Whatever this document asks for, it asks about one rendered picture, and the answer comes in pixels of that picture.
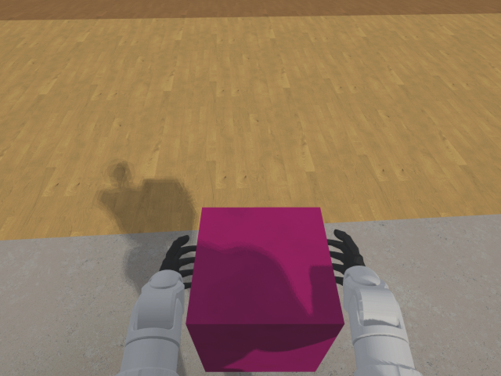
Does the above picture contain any carton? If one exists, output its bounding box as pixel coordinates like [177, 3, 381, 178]
[186, 208, 344, 372]

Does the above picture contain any left robot forearm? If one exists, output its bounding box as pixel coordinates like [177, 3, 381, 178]
[114, 269, 185, 376]

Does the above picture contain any right robot forearm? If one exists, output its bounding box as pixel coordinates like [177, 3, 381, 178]
[343, 266, 423, 376]

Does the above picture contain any robot right hand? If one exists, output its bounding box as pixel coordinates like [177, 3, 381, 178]
[327, 230, 365, 286]

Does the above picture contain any robot left hand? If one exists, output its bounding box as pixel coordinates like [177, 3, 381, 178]
[159, 235, 196, 289]

